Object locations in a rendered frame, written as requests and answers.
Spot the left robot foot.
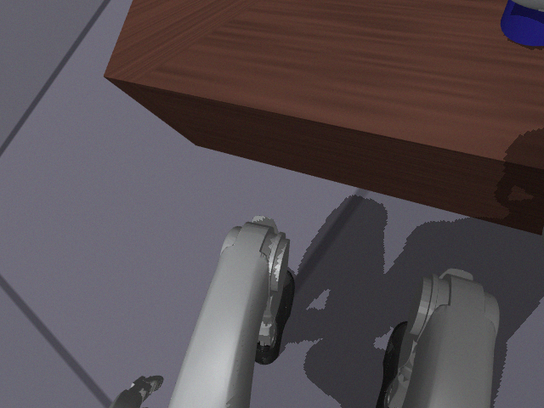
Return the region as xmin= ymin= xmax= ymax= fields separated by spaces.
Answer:
xmin=255 ymin=271 xmax=295 ymax=365

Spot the can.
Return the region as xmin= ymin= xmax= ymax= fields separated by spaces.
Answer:
xmin=501 ymin=0 xmax=544 ymax=46

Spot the right robot foot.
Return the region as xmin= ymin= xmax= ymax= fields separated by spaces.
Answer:
xmin=376 ymin=321 xmax=408 ymax=408

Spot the left robot hand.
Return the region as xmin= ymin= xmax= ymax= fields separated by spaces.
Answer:
xmin=109 ymin=376 xmax=163 ymax=408

